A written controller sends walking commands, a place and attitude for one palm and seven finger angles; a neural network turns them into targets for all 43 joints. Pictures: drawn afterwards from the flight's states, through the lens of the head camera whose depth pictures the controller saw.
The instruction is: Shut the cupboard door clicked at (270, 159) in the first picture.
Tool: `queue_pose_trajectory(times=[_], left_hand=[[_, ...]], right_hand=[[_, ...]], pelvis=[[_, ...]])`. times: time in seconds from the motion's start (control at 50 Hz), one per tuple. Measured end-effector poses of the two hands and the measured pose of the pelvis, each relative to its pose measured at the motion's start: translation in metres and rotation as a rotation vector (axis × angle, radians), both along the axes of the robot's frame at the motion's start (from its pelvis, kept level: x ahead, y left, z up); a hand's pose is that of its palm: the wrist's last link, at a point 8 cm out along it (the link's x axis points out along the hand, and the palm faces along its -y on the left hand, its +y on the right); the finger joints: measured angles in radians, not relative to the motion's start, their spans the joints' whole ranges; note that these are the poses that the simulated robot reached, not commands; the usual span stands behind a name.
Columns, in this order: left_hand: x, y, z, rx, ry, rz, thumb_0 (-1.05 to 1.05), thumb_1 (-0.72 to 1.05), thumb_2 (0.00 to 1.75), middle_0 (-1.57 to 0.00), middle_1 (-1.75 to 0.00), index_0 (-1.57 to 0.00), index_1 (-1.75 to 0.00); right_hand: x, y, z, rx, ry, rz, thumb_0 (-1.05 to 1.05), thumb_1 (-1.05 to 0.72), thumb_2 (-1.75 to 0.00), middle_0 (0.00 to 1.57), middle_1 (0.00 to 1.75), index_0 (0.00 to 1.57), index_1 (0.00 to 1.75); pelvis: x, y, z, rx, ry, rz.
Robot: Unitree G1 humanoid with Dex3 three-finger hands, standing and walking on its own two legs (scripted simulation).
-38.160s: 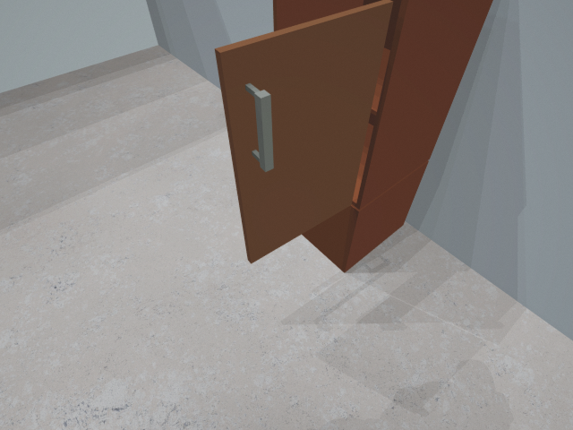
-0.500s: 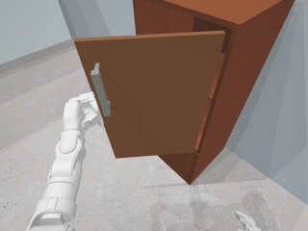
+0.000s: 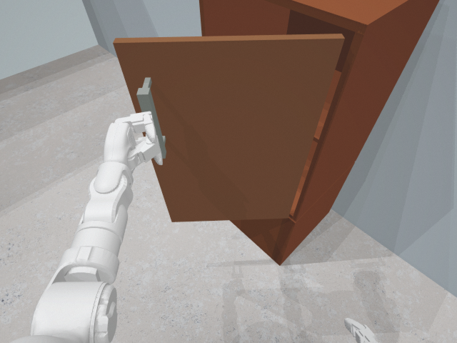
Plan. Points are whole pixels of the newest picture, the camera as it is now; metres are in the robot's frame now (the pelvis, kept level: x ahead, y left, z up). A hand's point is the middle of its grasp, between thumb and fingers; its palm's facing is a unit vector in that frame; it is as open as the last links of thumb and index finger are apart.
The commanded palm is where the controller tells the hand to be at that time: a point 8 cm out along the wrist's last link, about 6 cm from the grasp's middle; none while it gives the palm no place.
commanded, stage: push the door shut along its arc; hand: left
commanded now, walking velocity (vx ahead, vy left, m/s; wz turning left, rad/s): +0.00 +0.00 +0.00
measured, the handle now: (154, 120) +0.50 +0.17 +0.12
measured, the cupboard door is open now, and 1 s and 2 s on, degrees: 48 31 21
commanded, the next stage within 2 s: pull the fist back off the door in 1.48 s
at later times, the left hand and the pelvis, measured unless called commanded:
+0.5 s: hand (166, 125) +0.47 +0.14 +0.13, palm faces -0.08 -1.00 -0.04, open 3.6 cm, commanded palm +0.47 +0.17 +0.12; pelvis -0.01 +0.00 -0.01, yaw +1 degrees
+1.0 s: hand (200, 100) +0.56 +0.08 +0.12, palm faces -0.24 -0.97 +0.00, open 3.1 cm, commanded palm +0.55 +0.14 +0.12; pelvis +0.00 +0.00 -0.02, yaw -1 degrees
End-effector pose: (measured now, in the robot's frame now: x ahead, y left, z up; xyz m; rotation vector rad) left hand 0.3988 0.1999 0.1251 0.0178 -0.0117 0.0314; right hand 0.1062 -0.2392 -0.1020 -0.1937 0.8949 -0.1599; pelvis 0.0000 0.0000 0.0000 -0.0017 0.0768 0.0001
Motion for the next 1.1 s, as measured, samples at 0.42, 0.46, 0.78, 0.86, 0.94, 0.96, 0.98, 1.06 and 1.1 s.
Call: queue_pose_trajectory(times=[0.42, 0.46, 0.78, 0.86, 0.94, 0.96, 0.98, 1.06, 1.1], left_hand=[[0.048, -0.006, 0.003, 0.022, 0.022, -0.096, 0.03, 1.04, 1.03, -1.3, -1.49, -1.3, -1.5], [0.054, -0.006, 0.003, 0.02, 0.026, -0.105, 0.03, 1.05, 1.03, -1.3, -1.49, -1.3, -1.5], [0.106, -0.034, 0.002, -0.007, 0.043, -0.228, 0.02, 0.97, 0.97, -1.3, -1.5, -1.29, -1.5], [0.121, -0.047, 0.001, -0.002, 0.047, -0.245, 0.02, 0.93, 0.94, -1.3, -1.5, -1.29, -1.5], [0.137, -0.057, 0.0, 0.001, 0.056, -0.261, 0.02, 0.92, 0.92, -1.3, -1.49, -1.29, -1.5], [0.141, -0.059, 0.0, -0.004, 0.059, -0.264, 0.02, 0.91, 0.92, -1.3, -1.49, -1.29, -1.5], [0.145, -0.061, 0.0, -0.008, 0.06, -0.266, 0.02, 0.91, 0.91, -1.3, -1.49, -1.29, -1.5], [0.158, -0.063, 0.001, -0.004, 0.058, -0.283, 0.02, 0.9, 0.91, -1.3, -1.49, -1.29, -1.5], [0.161, -0.062, 0.002, 0.006, 0.059, -0.29, 0.02, 0.88, 0.91, -1.3, -1.49, -1.29, -1.5]], right_hand=[[-0.079, -0.023, -0.016, -0.044, 0.19, -0.068, 0.01, -0.9, -0.9, 0.2, 0.3, 0.21, 0.3], [-0.085, -0.025, -0.017, -0.049, 0.206, -0.073, 0.01, -0.9, -0.9, 0.2, 0.3, 0.21, 0.3], [-0.125, -0.035, -0.018, -0.087, 0.331, -0.13, 0.01, -0.9, -0.9, 0.2, 0.3, 0.21, 0.3], [-0.133, -0.033, -0.019, -0.082, 0.357, -0.151, 0.0, -0.9, -0.9, 0.2, 0.3, 0.21, 0.3], [-0.141, -0.029, -0.02, -0.07, 0.385, -0.18, 0.0, -0.9, -0.9, 0.2, 0.3, 0.21, 0.3], [-0.143, -0.028, -0.02, -0.068, 0.393, -0.188, 0.0, -0.9, -0.9, 0.2, 0.3, 0.21, 0.3], [-0.145, -0.027, -0.02, -0.065, 0.401, -0.196, 0.0, -0.9, -0.9, 0.2, 0.3, 0.21, 0.3], [-0.154, -0.022, -0.019, -0.054, 0.435, -0.223, 0.0, -0.9, -0.9, 0.2, 0.3, 0.21, 0.3], [-0.157, -0.02, -0.019, -0.048, 0.456, -0.228, 0.0, -0.9, -0.9, 0.2, 0.3, 0.21, 0.3]], pelvis=[[-0.011, -0.001, -0.01, -0.005, 0.076, 0.011], [-0.013, -0.002, -0.011, -0.006, 0.087, 0.012], [-0.01, -0.003, -0.019, -0.016, 0.18, 0.011], [-0.006, -0.003, -0.022, -0.016, 0.205, 0.004], [-0.003, -0.003, -0.023, -0.015, 0.225, -0.007], [-0.002, -0.003, -0.023, -0.015, 0.23, -0.01], [-0.001, -0.003, -0.023, -0.014, 0.234, -0.013], [0.004, -0.003, -0.024, -0.014, 0.253, -0.023], [0.007, -0.002, -0.024, -0.014, 0.26, -0.025]])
